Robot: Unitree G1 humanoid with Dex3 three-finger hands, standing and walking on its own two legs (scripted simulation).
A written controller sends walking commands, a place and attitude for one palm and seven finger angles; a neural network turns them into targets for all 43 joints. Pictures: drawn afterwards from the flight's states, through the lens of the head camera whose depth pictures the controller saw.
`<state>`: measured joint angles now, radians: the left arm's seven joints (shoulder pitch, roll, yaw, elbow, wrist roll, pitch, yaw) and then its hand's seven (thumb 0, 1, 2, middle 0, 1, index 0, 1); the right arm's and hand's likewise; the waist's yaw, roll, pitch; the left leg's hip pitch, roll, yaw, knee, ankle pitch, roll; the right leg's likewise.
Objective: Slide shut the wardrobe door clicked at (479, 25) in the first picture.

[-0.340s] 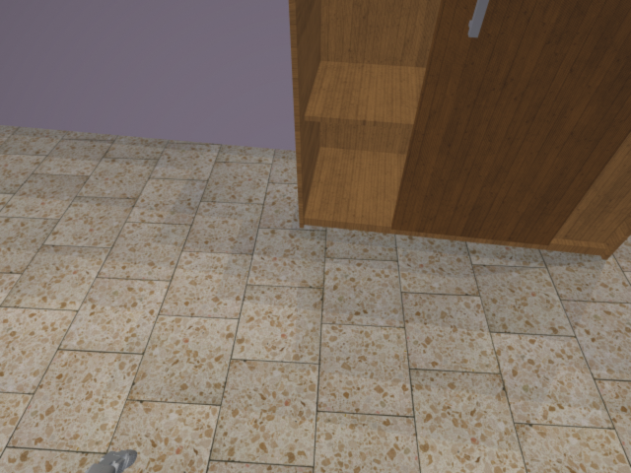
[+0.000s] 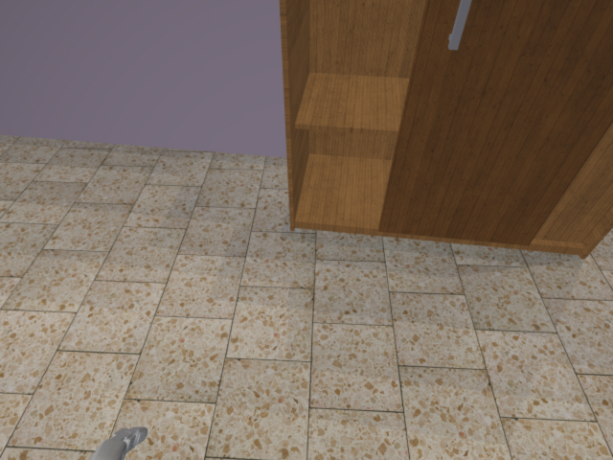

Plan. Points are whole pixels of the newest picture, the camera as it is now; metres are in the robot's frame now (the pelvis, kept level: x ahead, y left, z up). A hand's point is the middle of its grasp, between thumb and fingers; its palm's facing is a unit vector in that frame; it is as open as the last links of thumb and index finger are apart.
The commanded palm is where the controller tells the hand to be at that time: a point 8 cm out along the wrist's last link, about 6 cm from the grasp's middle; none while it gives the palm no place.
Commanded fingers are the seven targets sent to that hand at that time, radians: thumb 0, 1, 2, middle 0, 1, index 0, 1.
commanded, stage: stand and wait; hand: right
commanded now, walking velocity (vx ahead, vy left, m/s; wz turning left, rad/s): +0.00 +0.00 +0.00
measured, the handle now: (459, 15) +1.12 -0.34 +0.15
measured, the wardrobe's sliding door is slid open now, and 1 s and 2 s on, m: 0.37 0.37 0.37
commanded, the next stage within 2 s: look at it before walking up in 0.54 s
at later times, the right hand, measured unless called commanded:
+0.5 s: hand out of the picture +0.05 -0.23 -0.15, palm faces -0.04 +0.94 -0.33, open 7.4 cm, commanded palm none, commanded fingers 0.00 -0.90 -0.90 0.20 0.30 0.20 0.30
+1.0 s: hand out of the picture +0.05 -0.22 -0.15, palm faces -0.05 +0.95 -0.32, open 7.4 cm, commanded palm none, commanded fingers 0.00 -0.90 -0.90 0.20 0.30 0.20 0.30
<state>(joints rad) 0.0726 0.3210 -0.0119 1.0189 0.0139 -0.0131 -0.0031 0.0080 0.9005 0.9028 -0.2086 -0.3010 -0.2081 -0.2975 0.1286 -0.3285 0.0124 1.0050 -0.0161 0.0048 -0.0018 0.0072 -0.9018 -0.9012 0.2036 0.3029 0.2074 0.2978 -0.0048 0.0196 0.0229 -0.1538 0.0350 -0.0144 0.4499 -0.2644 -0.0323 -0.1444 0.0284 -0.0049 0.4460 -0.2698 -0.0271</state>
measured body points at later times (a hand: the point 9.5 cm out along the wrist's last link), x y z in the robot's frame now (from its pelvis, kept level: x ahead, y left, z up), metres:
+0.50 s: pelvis -0.02 +0.01 +0.00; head -0.02 +0.01 +0.45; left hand +0.05 +0.31 -0.13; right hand +0.06 -0.28 -0.13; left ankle -0.01 +0.14 -0.74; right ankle -0.02 -0.10 -0.74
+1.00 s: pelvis -0.02 +0.02 +0.00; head -0.02 +0.01 +0.45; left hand +0.05 +0.31 -0.13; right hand +0.06 -0.27 -0.13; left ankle -0.01 +0.14 -0.74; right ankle -0.02 -0.10 -0.74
